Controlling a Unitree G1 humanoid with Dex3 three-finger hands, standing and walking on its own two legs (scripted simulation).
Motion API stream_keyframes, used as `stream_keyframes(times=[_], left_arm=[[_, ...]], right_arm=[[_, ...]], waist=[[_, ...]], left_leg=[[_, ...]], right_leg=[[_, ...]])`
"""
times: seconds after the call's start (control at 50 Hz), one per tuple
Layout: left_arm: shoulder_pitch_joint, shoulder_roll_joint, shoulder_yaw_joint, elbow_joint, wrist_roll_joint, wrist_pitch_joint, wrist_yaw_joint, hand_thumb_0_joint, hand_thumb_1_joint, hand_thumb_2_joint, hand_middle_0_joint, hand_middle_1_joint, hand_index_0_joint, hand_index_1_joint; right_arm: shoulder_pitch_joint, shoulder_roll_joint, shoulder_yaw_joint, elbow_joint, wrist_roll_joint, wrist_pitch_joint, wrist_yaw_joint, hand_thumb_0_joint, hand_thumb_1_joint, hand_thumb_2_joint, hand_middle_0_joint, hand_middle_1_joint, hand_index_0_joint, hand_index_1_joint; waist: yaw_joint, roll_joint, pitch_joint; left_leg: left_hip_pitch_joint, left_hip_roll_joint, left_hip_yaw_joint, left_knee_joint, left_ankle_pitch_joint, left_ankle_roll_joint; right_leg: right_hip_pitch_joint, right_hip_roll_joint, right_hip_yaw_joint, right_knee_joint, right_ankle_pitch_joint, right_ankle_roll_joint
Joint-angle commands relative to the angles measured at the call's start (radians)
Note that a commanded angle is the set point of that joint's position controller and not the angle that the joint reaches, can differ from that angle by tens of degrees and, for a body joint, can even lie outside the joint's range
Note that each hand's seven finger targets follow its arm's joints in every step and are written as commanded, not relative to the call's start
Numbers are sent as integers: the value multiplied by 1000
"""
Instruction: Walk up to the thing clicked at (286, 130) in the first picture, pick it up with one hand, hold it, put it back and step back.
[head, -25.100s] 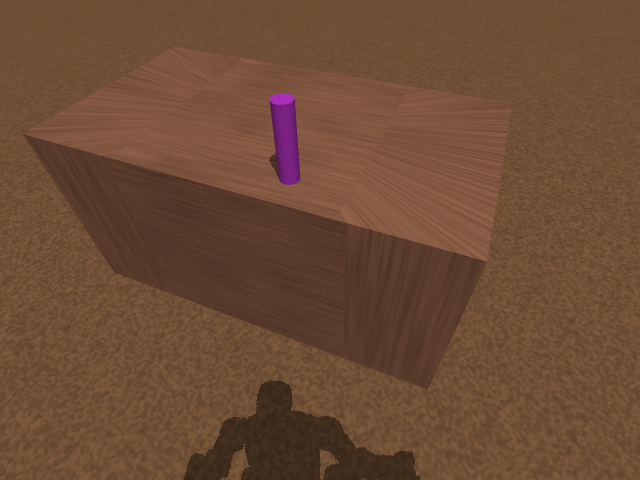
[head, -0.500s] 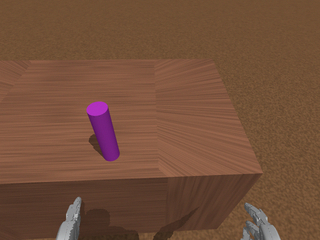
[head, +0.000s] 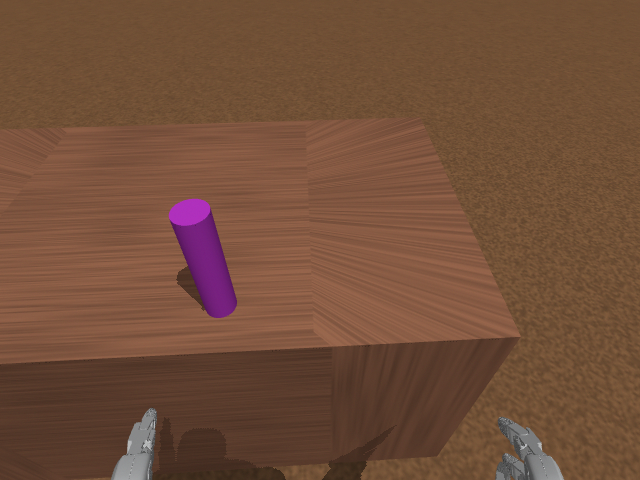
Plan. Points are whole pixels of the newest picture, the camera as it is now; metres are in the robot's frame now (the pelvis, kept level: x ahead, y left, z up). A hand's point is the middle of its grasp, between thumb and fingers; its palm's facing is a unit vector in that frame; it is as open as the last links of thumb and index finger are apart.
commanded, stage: home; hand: left
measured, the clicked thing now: (207, 264) +0.45 +0.19 +0.03
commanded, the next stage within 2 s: stand in 1.70 s
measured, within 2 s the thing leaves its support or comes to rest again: neither
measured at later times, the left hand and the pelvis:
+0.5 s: hand out of the picture +0.16 +0.18 -0.06, palm faces +0.12 -0.95 -0.28, open 17.4 cm; pelvis -0.01 +0.00 +0.00, yaw +0 degrees
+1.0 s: hand out of the picture +0.17 +0.18 -0.06, palm faces +0.12 -0.95 -0.28, open 17.6 cm; pelvis +0.00 +0.00 +0.00, yaw +0 degrees
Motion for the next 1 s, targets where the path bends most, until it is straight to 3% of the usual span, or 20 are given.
stream_keyframes(times=[0.0, 0.04, 0.12, 0.14, 0.24, 0.26, 0.34, 0.36, 0.38, 0.42, 0.44, 0.48, 0.56, 0.6, 0.64, 0.68, 0.88, 0.9, 0.92, 0.98], left_arm=[[-35, 113, 69, -207, 5, -40, 6, 0, -561, 49, -48, -52, -47, -52], [-33, 112, 63, -199, 7, -37, 5, 0, -556, 52, -48, -53, -48, -53], [-46, 100, 50, -221, 7, -35, 5, 0, -552, 55, -49, -53, -48, -53], [-47, 95, 39, -217, 8, -33, 4, 0, -541, 61, -50, -55, -50, -55], [-35, 108, 52, -235, 8, -23, 10, 0, -540, 61, -50, -56, -50, -56], [-19, 110, 53, -234, 11, -22, 10, 0, -536, 64, -51, -56, -50, -56], [-8, 111, 63, -222, 12, -16, 14, 0, -557, 52, -48, -53, -48, -53], [10, 82, 40, -186, 14, -13, 9, 0, -543, 60, -50, -56, -49, -56], [-22, 121, 72, -258, 13, -19, 13, 0, -547, 57, -49, -55, -49, -55], [7, 94, 50, -215, 14, -12, 11, 0, -567, 46, -47, -52, -47, -52], [-15, 125, 73, -266, 14, -14, 14, 0, -554, 54, -49, -54, -48, -54], [2, 100, 53, -229, 12, -7, 10, 0, -583, 37, -46, -49, -45, -49], [6, 110, 64, -236, 14, -2, 11, 0, -585, 36, -45, -49, -45, -49], [41, 59, 28, -169, 15, 7, 4, 0, -577, 40, -46, -50, -46, -50], [-11, 113, 70, -264, 14, 0, 9, 0, -567, 46, -47, -52, -47, -52], [-6, 109, 63, -237, 16, 9, 8, 0, -586, 35, -45, -49, -45, -49], [-7, 105, 58, -257, 13, 15, 4, 0, -603, 25, -44, -46, -43, -46], [17, 78, 42, -213, 13, 19, 3, 0, -581, 38, -46, -50, -46, -50], [-24, 120, 71, -302, 11, 12, 7, 0, -572, 43, -47, -52, -47, -51], [-12, 102, 53, -268, 12, 21, 6, 0, -591, 32, -45, -48, -45, -48]], right_arm=[[-78, -112, -42, -156, -5, -71, -10, 0, -897, -901, 201, 301, 200, 301], [-77, -115, -42, -159, -6, -76, -14, 0, -897, -901, 201, 301, 200, 301], [-81, -115, -38, -159, -6, -92, -15, 0, -897, -901, 201, 301, 201, 301], [-80, -117, -40, -161, -7, -96, -18, 0, -897, -901, 201, 301, 200, 301], [-77, -118, -40, -157, -9, -112, -29, 0, -897, -901, 200, 301, 200, 301], [-74, -115, -40, -157, -11, -114, -31, 0, -897, -901, 201, 301, 200, 301], [-77, -113, -39, -150, -13, -121, -33, 0, -898, -901, 200, 301, 200, 301], [-73, -104, -34, -140, -13, -121, -32, 0, -898, -901, 200, 301, 200, 301], [-73, -115, -42, -151, -12, -122, -34, 0, -898, -901, 200, 301, 200, 301], [-71, -108, -37, -138, -12, -121, -33, 0, -898, -901, 200, 301, 200, 301], [-70, -120, -46, -149, -12, -121, -35, 0, -898, -901, 200, 301, 200, 301], [-67, -107, -36, -139, -12, -120, -36, 0, -898, -901, 200, 301, 200, 301], [-67, -111, -39, -144, -14, -125, -38, 0, -898, -901, 200, 301, 200, 301], [-61, -109, -39, -133, -16, -124, -36, 0, -898, -901, 200, 301, 200, 301], [-59, -115, -45, -136, -16, -122, -36, 0, -898, -901, 200, 301, 200, 301], [-65, -117, -44, -145, -14, -124, -41, 0, -898, -901, 200, 301, 200, 301], [-68, -112, -39, -145, -16, -129, -42, 0, -898, -901, 200, 301, 200, 301], [-65, -107, -35, -136, -16, -129, -40, 0, -898, -901, 200, 301, 200, 301], [-71, -117, -44, -155, -14, -130, -42, 0, -898, -901, 200, 301, 200, 301], [-67, -119, -44, -147, -15, -131, -42, 0, -898, -901, 200, 301, 200, 301]], waist=[[6, 21, -35], [1, -15, -43], [2, 21, -40], [-10, 13, -63], [-7, -22, -89], [-7, -41, -121], [1, -36, -91], [-3, -46, -89], [6, -6, -113], [3, -6, -99], [8, 13, -126], [4, 9, -89], [4, -8, -95], [-7, -16, -79], [6, 23, -125], [-5, -22, -96], [-2, 14, -89], [-5, -8, -82], [8, 26, -121], [-7, 21, -105]], left_leg=[[49, -34, 29, -165, 64, 26], [48, -36, 28, -162, 50, 30], [44, -33, 22, -180, -21, 26], [52, -34, 20, -171, -10, 26], [47, -38, 29, -137, 19, 31], [56, -39, 28, -124, 58, 34], [32, -40, 29, -120, 48, 33], [34, -39, 31, -121, 54, 34], [48, -39, 32, -122, 78, 31], [52, -35, 25, -131, 101, 28], [60, -38, 29, -124, 121, 28], [50, -38, 30, -124, 110, 28], [52, -37, 30, -117, 131, 30], [54, -33, 26, -117, 156, 28], [76, -33, 23, -119, 184, 23], [66, -35, 28, -116, 155, 28], [55, -36, 22, -128, 110, 26], [47, -34, 18, -132, 99, 26], [63, -34, 19, -132, 116, 24], [65, -31, 14, -130, 142, 22]], right_leg=[[-9, 11, -12, -179, 75, -9], [-12, 12, -11, -184, 59, -5], [-37, 16, -11, -172, -4, -11], [-30, 16, -12, -173, 6, -9], [-20, 6, 9, -187, 17, -4], [-2, 8, 7, -180, 59, 0], [-6, 2, 16, -184, 44, 2], [-16, 9, 9, -175, 57, 1], [-6, 10, 3, -164, 81, -4], [-9, 18, -10, -146, 107, -7], [2, 14, -5, -148, 126, -8], [-9, 13, -2, -156, 116, -6], [6, 13, -4, -154, 139, -2], [-5, 19, -9, -140, 166, -4], [18, 19, -14, -134, 186, -7], [2, 17, -9, -152, 164, -1], [-10, 18, -13, -150, 117, -5], [-11, 22, -16, -144, 106, -6], [0, 20, -14, -143, 118, -10], [-8, 25, -20, -132, 144, -9]])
